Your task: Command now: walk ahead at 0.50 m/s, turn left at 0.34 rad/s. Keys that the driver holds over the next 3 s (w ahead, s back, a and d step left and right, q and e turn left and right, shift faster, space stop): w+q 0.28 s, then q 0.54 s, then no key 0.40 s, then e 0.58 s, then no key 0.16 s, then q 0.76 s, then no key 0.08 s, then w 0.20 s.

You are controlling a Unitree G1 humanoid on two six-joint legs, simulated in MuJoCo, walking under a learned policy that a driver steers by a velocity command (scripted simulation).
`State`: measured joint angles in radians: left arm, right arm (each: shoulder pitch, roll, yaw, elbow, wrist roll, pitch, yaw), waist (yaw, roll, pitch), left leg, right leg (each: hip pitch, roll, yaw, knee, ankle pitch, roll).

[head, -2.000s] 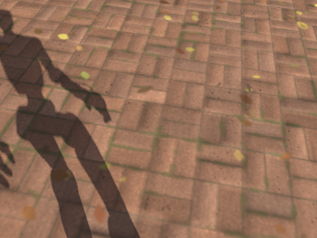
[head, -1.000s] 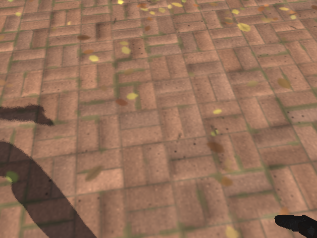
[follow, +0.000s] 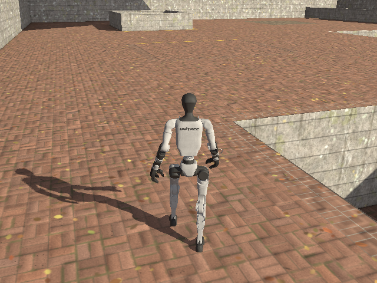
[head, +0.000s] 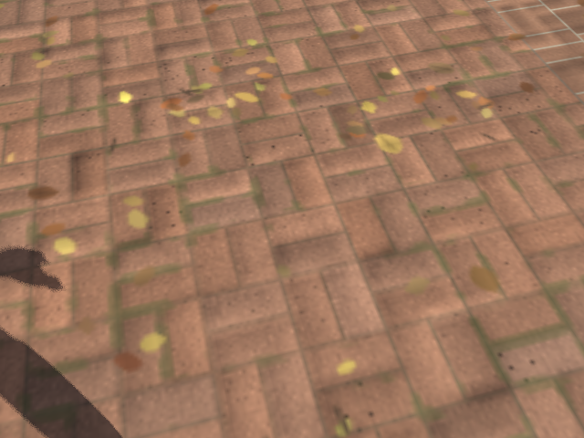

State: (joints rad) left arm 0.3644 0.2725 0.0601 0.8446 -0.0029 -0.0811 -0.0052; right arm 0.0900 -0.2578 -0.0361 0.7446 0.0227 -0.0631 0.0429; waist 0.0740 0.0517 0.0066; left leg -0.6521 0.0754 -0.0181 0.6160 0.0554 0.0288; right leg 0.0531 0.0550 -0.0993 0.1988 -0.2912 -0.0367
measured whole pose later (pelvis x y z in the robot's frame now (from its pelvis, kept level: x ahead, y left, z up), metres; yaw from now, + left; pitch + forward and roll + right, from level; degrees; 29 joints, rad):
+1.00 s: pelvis +0.34 +0.07 -0.01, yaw +33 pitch +1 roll -2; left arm 0.13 0.30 0.06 0.75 -0.01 0.01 0.01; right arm 0.20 -0.29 -0.06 0.62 0.00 0.06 0.00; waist 0.02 -0.01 0.05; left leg -0.30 0.02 0.00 0.57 -0.29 0.02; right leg -0.35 -0.08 -0.13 0.53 -0.20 0.01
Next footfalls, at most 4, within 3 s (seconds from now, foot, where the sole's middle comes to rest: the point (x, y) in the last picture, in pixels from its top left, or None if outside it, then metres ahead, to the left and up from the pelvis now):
0.10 left None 0.24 0.13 -0.78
0.56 right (333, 430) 0.50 -0.01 -0.78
0.98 left None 0.32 0.19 -0.78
1.30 right None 0.41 -0.06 -0.78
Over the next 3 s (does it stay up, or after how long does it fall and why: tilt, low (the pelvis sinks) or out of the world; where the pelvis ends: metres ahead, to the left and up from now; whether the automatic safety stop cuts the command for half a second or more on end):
stays up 0.36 0.00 0.01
